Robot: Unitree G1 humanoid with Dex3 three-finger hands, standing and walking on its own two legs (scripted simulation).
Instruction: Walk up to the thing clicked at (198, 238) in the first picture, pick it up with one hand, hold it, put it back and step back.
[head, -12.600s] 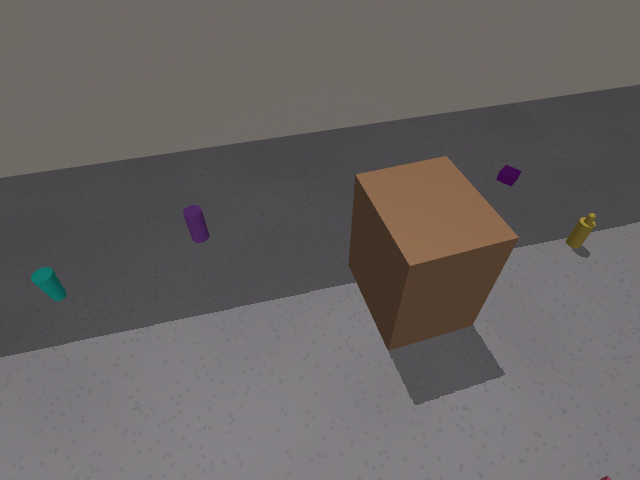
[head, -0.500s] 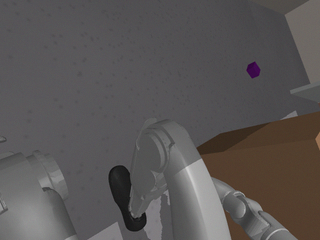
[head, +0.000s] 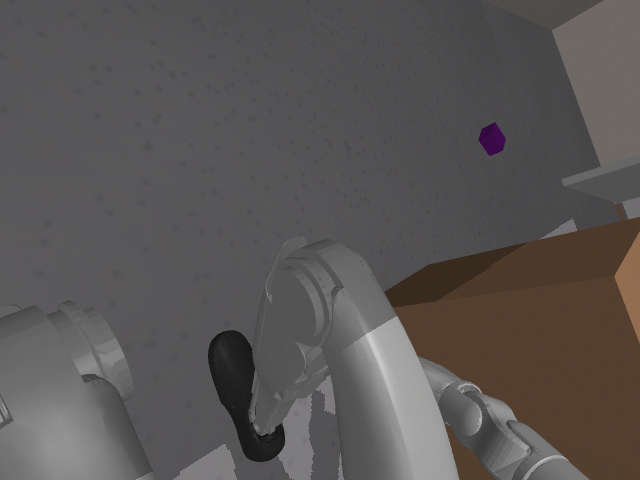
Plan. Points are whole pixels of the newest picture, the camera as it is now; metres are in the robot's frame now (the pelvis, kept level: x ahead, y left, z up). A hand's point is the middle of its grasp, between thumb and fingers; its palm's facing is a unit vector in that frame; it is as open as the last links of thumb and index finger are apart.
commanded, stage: close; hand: left
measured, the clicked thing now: out of the picture +0.45 +0.26 -0.21
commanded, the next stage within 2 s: settle in 0.04 s
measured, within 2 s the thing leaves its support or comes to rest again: leaves its support in 0.54 s
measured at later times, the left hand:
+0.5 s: hand out of the picture +0.42 +0.25 -0.19, palm faces +0.18 -0.98 -0.02, open 10.3 cm
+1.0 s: hand out of the picture +0.41 +0.28 -0.07, palm faces +0.19 -0.98 -0.07, open 10.3 cm
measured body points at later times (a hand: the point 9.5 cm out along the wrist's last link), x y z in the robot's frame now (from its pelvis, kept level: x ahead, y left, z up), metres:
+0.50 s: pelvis +0.00 +0.00 +0.00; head +0.23 +0.21 +0.32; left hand +0.40 +0.31 -0.19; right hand +0.18 -0.23 -0.03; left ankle +0.08 +0.12 -0.26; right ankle +0.14 -0.12 -0.26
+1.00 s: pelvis +0.01 -0.01 +0.02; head +0.20 +0.15 +0.40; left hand +0.39 +0.33 -0.06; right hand +0.20 -0.24 -0.05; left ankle +0.08 +0.12 -0.26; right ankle +0.14 -0.12 -0.26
